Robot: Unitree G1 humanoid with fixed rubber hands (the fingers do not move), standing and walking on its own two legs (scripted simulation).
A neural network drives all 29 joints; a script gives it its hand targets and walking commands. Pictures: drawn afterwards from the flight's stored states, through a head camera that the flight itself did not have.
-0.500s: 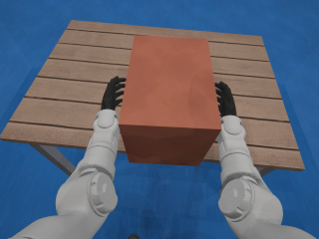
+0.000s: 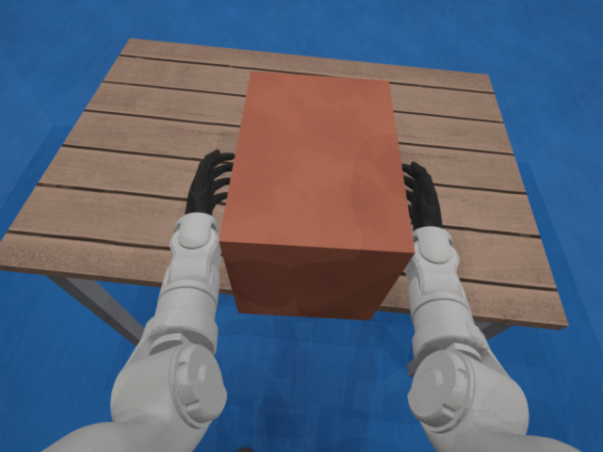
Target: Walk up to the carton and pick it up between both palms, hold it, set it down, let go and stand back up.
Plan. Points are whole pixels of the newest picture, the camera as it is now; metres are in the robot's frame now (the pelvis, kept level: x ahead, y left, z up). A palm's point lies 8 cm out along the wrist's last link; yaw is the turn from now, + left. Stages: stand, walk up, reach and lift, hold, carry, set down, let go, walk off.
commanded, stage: reach and lift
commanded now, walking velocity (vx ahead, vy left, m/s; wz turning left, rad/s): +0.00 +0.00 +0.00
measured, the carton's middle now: (312, 199) +0.47 +0.04 -0.01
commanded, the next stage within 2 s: none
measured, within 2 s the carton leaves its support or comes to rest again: leaves its support in 0.48 s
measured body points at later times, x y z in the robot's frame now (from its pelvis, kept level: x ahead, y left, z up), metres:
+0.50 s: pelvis -0.01 +0.00 +0.00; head +0.04 +0.02 +0.45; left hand +0.40 +0.18 +0.05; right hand +0.41 -0.13 +0.05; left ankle -0.01 +0.13 -0.75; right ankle -0.02 -0.11 -0.75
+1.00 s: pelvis -0.02 +0.00 +0.00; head -0.01 +0.02 +0.45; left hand +0.39 +0.19 +0.09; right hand +0.39 -0.12 +0.08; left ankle -0.01 +0.13 -0.75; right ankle -0.02 -0.11 -0.75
